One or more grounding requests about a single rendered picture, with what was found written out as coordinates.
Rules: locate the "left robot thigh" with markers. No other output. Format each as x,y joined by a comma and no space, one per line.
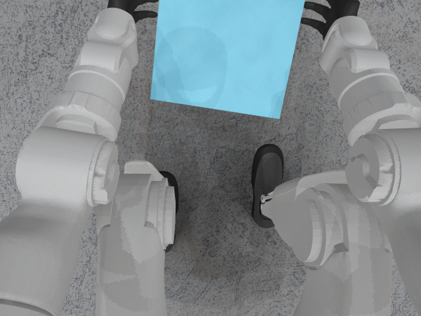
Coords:
131,250

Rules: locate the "robot left foot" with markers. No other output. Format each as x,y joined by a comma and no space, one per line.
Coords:
171,182

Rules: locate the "right robot upper arm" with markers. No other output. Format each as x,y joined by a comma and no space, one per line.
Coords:
384,169

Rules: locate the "carton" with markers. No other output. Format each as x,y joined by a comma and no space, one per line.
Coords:
230,55

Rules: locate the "left robot forearm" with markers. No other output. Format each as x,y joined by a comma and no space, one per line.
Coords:
98,83

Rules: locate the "left robot hand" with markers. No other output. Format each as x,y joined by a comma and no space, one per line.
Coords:
130,5

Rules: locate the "left robot upper arm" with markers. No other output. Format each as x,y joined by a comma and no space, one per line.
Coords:
63,174

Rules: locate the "right robot forearm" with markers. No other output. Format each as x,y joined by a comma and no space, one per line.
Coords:
367,92

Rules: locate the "right robot hand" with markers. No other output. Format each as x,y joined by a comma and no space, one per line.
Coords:
339,8

